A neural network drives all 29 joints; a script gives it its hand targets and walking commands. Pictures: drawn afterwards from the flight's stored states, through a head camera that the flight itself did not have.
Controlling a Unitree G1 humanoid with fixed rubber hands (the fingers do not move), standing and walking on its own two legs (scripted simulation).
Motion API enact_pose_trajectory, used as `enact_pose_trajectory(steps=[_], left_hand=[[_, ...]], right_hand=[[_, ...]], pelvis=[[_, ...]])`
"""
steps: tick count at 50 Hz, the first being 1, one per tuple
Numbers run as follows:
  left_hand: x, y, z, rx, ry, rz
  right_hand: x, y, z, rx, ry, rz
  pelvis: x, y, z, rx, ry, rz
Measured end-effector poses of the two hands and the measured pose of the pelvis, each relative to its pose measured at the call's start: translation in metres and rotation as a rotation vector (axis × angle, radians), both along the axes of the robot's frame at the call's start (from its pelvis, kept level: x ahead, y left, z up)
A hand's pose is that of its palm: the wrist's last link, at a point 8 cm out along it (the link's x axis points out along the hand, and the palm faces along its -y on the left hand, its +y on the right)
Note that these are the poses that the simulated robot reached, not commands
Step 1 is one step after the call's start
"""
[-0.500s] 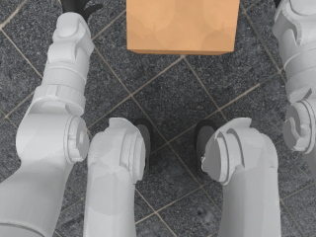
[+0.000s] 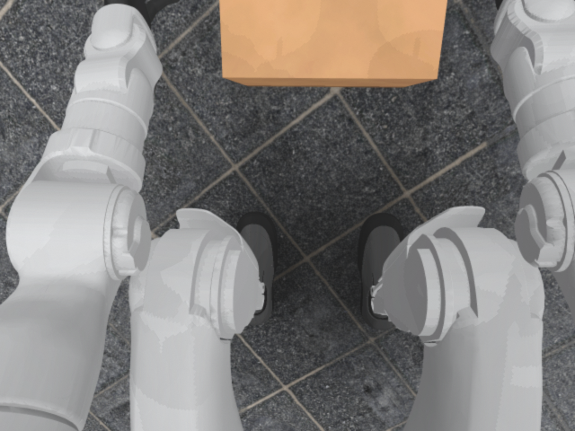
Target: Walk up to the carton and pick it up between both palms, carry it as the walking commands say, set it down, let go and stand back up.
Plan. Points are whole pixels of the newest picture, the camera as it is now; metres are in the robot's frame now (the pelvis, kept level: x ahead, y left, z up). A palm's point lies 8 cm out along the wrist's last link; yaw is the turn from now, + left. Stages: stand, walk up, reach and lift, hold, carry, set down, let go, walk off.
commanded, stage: reach and lift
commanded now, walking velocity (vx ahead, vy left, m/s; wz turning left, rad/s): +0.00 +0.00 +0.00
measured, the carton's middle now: (328, 18) +0.52 -0.02 -0.27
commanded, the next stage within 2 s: none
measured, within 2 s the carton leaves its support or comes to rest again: leaves its support in 1.22 s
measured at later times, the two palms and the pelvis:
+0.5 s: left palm (165, 1) +0.53 +0.15 -0.18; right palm out of the picture +0.53 -0.18 -0.18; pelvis -0.01 +0.00 +0.01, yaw -1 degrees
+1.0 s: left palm (158, 0) +0.53 +0.15 -0.18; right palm out of the picture +0.54 -0.17 -0.18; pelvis +0.00 +0.00 +0.00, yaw -1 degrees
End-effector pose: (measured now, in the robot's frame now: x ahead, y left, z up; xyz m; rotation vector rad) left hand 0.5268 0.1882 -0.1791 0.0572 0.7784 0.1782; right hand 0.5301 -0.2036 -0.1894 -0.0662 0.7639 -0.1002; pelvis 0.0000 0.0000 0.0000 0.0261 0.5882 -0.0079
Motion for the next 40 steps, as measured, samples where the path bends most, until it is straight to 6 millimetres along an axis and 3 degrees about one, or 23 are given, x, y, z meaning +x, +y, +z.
enact_pose_trajectory(steps=[11, 25, 40], left_hand=[[-0.001, -0.009, 0.001, -0.014, 0.003, -0.011], [0.004, -0.04, 0.001, -0.039, 0.001, -0.051], [0.003, -0.043, 0.002, -0.042, 0.002, -0.048]], right_hand=[[0.0, 0.011, 0.004, 0.012, -0.003, 0.011], [0.003, 0.024, 0.007, 0.007, -0.004, 0.031], [0.007, 0.026, 0.009, 0.005, 0.018, 0.047]], pelvis=[[-0.005, 0.001, 0.004, -0.003, 0.0, -0.001], [-0.007, 0.001, 0.009, -0.005, 0.006, -0.006], [-0.008, -0.001, 0.011, -0.003, -0.007, -0.011]])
